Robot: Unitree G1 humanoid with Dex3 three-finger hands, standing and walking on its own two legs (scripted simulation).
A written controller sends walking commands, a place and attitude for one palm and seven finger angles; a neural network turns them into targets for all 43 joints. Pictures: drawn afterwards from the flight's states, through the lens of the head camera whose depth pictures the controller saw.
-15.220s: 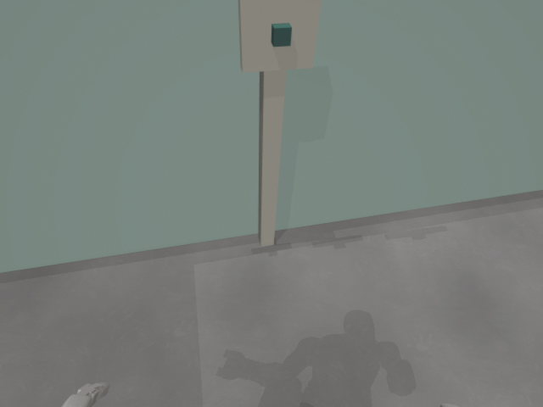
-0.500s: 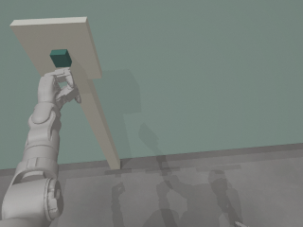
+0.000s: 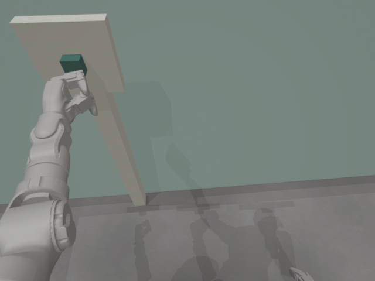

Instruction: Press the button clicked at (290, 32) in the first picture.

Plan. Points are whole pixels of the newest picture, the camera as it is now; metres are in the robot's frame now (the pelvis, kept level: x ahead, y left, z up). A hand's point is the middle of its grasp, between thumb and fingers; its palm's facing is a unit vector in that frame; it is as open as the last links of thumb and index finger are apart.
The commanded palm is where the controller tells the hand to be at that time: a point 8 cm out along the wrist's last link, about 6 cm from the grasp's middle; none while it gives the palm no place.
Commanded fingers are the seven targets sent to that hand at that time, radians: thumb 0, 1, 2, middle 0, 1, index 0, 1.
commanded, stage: press the button with the knuckle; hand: left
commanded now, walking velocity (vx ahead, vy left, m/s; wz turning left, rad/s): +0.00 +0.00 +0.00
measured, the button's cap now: (74, 64) +0.54 +0.26 +0.17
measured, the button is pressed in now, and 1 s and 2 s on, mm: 0 8 0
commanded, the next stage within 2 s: hold the button down briefly in 0.78 s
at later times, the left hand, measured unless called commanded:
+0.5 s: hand (96, 88) +0.49 +0.21 +0.14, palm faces +0.07 -1.00 +0.00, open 3.3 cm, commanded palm +0.47 +0.26 +0.14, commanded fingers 0.00 0.90 0.90 -1.30 -1.50 -1.30 -1.50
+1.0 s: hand (95, 87) +0.50 +0.21 +0.14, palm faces +0.07 -1.00 -0.03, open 3.6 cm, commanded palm +0.50 +0.26 +0.14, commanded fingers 0.00 0.90 0.90 -1.30 -1.50 -1.30 -1.50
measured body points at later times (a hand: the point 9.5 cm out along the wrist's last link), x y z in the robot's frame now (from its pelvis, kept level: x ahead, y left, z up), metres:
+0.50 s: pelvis +0.00 +0.01 -0.01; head +0.07 +0.02 +0.44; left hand +0.48 +0.26 +0.14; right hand +0.01 -0.25 -0.12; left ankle -0.01 +0.14 -0.73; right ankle +0.01 -0.13 -0.73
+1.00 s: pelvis -0.03 +0.01 -0.02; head +0.07 +0.02 +0.42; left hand +0.49 +0.26 +0.14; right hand -0.04 -0.27 -0.12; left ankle -0.01 +0.14 -0.73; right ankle +0.01 -0.13 -0.73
